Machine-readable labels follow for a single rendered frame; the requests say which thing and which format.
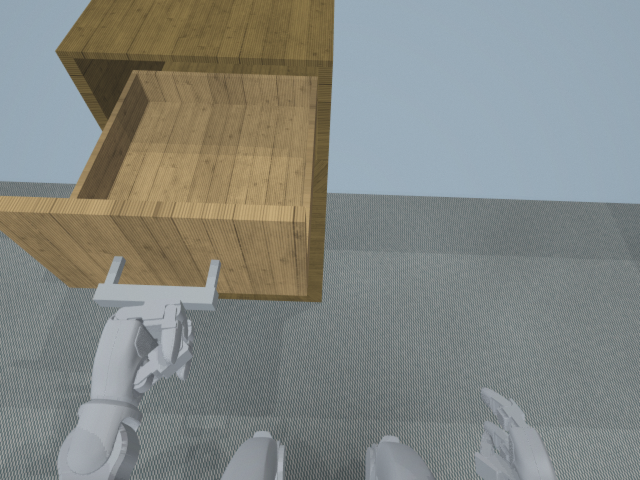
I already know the cabinet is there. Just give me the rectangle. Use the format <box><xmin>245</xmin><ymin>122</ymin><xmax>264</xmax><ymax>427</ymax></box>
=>
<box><xmin>55</xmin><ymin>0</ymin><xmax>334</xmax><ymax>302</ymax></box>

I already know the left robot forearm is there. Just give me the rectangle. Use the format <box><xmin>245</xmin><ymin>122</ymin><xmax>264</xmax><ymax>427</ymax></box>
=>
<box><xmin>57</xmin><ymin>400</ymin><xmax>143</xmax><ymax>480</ymax></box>

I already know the robot left thigh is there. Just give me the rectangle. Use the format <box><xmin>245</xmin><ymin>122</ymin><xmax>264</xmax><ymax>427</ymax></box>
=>
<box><xmin>221</xmin><ymin>437</ymin><xmax>286</xmax><ymax>480</ymax></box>

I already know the drawer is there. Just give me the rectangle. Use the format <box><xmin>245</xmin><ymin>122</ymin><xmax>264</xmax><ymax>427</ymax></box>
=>
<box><xmin>0</xmin><ymin>70</ymin><xmax>318</xmax><ymax>296</ymax></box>

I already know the handle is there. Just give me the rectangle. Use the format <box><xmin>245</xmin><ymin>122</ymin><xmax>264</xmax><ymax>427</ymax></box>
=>
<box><xmin>93</xmin><ymin>256</ymin><xmax>221</xmax><ymax>311</ymax></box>

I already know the robot left shin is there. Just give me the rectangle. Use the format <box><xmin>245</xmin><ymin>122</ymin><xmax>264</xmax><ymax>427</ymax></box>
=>
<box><xmin>253</xmin><ymin>431</ymin><xmax>273</xmax><ymax>439</ymax></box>

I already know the right robot hand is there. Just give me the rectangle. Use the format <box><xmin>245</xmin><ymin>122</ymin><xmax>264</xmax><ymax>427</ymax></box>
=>
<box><xmin>475</xmin><ymin>387</ymin><xmax>557</xmax><ymax>480</ymax></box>

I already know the left robot hand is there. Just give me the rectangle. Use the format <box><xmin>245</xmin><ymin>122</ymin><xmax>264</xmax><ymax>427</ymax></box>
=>
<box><xmin>90</xmin><ymin>298</ymin><xmax>195</xmax><ymax>407</ymax></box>

